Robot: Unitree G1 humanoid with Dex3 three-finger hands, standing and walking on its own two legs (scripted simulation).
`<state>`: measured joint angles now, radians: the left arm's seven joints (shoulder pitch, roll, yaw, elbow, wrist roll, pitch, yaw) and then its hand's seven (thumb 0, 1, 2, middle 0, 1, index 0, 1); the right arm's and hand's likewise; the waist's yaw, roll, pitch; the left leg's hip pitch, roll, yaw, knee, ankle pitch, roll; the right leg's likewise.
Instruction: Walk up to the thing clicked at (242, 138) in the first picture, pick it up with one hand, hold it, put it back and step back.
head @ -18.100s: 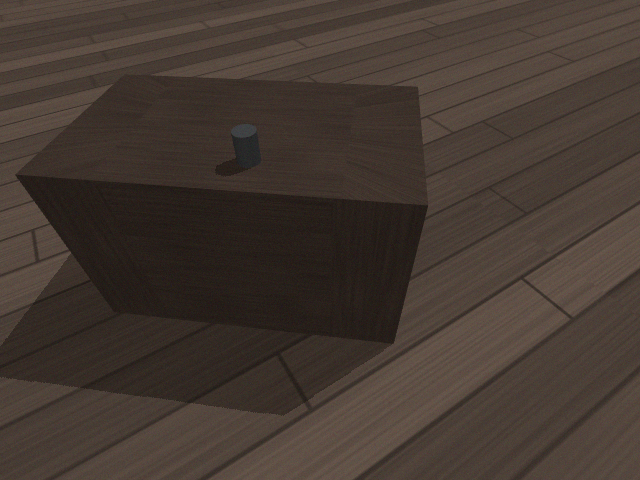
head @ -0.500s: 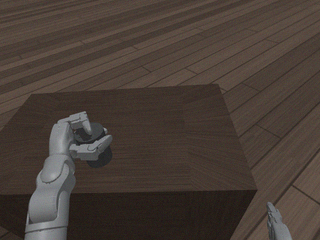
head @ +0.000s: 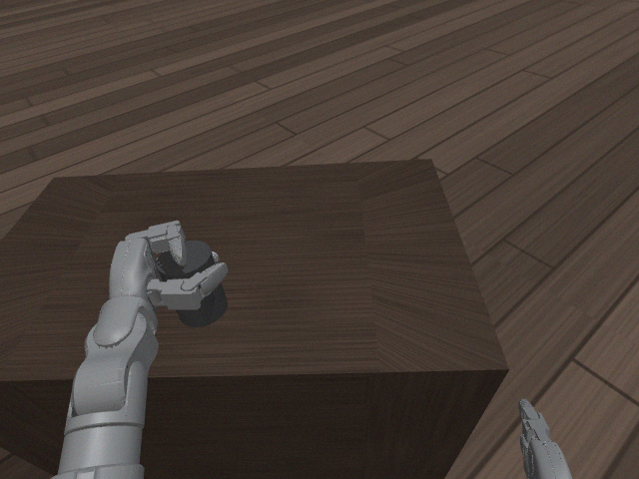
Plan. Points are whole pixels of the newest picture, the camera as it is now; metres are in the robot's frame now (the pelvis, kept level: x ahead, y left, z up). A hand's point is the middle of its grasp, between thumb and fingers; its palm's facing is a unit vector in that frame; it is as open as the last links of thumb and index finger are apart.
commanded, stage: crouch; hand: left
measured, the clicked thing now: (194, 284) +0.35 +0.17 +0.10
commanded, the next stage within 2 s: lower in 0.92 s
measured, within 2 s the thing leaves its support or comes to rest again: rests again in 1.58 s
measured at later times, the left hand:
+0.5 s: hand (211, 271) +0.41 +0.17 +0.06, palm faces +0.10 -0.99 -0.01, open 5.4 cm
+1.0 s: hand (217, 272) +0.43 +0.18 +0.03, palm faces +0.11 -0.99 +0.00, open 5.4 cm
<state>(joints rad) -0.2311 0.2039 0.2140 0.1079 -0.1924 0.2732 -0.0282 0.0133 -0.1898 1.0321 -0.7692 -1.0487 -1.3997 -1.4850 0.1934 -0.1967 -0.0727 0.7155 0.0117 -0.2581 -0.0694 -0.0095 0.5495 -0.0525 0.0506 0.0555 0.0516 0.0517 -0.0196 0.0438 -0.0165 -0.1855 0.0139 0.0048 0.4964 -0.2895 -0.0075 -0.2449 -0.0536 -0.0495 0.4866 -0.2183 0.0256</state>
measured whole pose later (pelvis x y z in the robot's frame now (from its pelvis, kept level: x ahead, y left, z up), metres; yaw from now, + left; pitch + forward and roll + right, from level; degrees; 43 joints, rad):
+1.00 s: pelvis -0.01 +0.00 -0.04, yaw -1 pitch +12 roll -1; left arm -0.60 0.32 0.26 0.90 -0.14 -0.31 -0.04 0.01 -0.19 1.03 -0.77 -1.04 -1.44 -1.49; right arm 0.30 -0.21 -0.05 0.33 -0.01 -0.10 -0.03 -0.01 0.51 -0.06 0.05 0.05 0.05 0.05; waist -0.11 -0.01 -0.08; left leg -0.63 0.03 0.01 0.84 -0.42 -0.01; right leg -0.68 -0.04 -0.04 0.79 -0.31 0.02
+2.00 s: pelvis -0.02 +0.00 -0.08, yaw -1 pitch +20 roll -2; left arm -0.66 0.38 0.35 1.02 -0.09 -0.48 -0.09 0.01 -0.19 1.03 -0.77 -1.05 -1.41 -1.46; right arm 0.39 -0.24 -0.04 0.03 -0.04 -0.01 0.03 -0.01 0.52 -0.06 0.05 0.06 0.05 0.05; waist -0.16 -0.02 -0.12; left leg -0.93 0.04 -0.02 1.10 -0.51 -0.01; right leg -0.97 -0.04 -0.05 1.04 -0.40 0.02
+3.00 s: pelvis -0.01 +0.00 -0.07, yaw -1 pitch +18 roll -2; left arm -0.70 0.52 0.45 0.97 -0.13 -0.33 -0.18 -0.02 -0.58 0.05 -0.07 -0.06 -0.08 -0.05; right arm 0.40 -0.26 -0.04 0.08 -0.01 0.01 -0.02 -0.01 0.52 -0.06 0.06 0.06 0.06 0.05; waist -0.15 -0.02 -0.14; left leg -0.85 0.04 -0.01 1.04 -0.50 -0.01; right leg -0.89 -0.03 -0.04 0.98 -0.39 0.02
